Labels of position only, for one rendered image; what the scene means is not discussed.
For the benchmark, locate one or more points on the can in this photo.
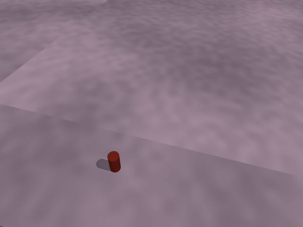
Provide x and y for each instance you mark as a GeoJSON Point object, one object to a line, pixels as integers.
{"type": "Point", "coordinates": [114, 161]}

